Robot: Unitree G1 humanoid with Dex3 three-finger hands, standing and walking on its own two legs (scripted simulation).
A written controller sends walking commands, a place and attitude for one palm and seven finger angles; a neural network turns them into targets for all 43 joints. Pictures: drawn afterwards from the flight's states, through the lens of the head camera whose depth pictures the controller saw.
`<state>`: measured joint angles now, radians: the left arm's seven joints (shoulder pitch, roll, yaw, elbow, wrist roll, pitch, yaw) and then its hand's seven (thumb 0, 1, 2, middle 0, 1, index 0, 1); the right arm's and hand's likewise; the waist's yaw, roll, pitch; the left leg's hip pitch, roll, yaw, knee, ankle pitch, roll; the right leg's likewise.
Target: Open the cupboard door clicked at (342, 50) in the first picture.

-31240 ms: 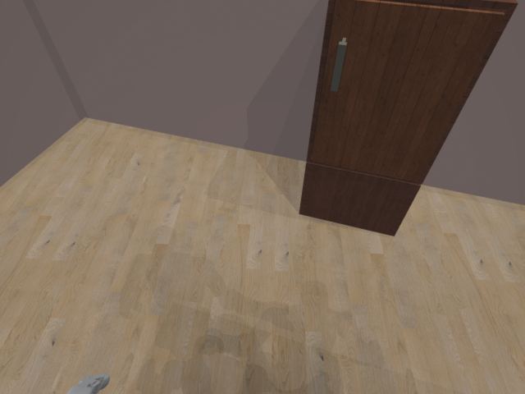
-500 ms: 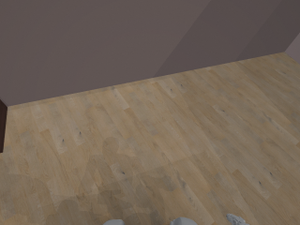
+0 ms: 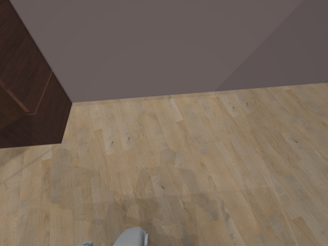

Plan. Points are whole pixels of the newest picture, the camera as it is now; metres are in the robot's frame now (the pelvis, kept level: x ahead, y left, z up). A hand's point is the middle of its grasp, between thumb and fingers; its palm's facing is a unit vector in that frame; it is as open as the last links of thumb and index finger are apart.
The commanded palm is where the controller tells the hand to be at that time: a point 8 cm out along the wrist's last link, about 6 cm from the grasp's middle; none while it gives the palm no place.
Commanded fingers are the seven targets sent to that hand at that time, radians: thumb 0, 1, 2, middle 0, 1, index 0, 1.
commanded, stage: turn to face it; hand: left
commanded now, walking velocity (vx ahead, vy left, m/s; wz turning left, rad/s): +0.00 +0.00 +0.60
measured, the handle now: out of the picture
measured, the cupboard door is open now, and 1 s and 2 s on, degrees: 41 41 41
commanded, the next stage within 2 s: take the last steps up to it in 1.22 s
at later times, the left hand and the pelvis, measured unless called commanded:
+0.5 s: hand out of the picture +0.05 +0.27 -0.16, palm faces +0.31 -0.92 -0.25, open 7.4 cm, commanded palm none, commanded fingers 0.00 0.90 0.90 -0.20 -0.30 -0.20 -0.30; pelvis +0.01 +0.03 +0.00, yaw +17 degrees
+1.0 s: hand out of the picture -0.04 +0.17 -0.16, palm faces +0.60 -0.77 -0.24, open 7.4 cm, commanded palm none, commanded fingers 0.00 0.90 0.90 -0.20 -0.30 -0.20 -0.30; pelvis +0.03 -0.01 +0.00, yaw +37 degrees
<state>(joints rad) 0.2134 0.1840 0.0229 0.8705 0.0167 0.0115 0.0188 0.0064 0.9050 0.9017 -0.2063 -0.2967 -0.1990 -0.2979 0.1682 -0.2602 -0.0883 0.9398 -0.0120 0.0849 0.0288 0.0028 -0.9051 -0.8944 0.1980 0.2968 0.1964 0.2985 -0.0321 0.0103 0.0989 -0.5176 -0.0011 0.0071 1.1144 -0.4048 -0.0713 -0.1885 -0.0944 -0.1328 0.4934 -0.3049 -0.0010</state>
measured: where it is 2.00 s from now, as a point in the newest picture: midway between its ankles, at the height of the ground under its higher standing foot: outside the picture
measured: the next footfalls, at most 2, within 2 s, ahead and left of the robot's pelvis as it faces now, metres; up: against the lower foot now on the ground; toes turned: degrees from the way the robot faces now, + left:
left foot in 0.20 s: +0.04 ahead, +0.14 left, +0.00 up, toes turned +13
right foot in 0.66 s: +0.10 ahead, -0.10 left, +0.00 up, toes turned +23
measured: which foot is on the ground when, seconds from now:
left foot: up 0.00-0.18, down 0.20-0.66, up 0.68-1.00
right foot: down 0.00-0.20, up 0.22-0.64, down 0.66-1.00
